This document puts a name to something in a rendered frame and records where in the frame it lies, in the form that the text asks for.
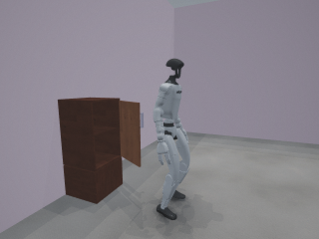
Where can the handle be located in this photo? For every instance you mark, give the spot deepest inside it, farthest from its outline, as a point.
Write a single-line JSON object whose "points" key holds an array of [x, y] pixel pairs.
{"points": [[142, 120]]}

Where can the right robot hand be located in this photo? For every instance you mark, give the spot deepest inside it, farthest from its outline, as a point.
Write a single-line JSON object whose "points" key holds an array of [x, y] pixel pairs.
{"points": [[162, 148]]}

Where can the right robot shin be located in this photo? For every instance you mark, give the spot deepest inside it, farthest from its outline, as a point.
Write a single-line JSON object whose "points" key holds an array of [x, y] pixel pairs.
{"points": [[168, 190]]}

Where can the cupboard door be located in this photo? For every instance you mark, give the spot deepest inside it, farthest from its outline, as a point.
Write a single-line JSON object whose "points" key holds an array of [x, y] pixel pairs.
{"points": [[130, 131]]}

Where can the right robot forearm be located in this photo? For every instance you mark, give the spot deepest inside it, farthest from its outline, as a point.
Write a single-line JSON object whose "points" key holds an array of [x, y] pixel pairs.
{"points": [[158, 120]]}

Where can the robot left foot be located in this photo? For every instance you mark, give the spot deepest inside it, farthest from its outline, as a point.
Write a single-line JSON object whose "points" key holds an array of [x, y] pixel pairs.
{"points": [[178, 195]]}

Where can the left robot forearm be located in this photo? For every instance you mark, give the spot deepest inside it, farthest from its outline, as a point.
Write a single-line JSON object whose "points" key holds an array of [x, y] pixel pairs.
{"points": [[177, 122]]}

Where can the right robot upper arm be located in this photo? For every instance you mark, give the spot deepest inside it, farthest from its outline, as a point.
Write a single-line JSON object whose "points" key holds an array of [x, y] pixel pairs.
{"points": [[164, 90]]}

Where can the left robot hand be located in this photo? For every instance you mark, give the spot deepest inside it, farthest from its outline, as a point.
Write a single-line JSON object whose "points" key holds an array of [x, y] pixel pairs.
{"points": [[185, 134]]}

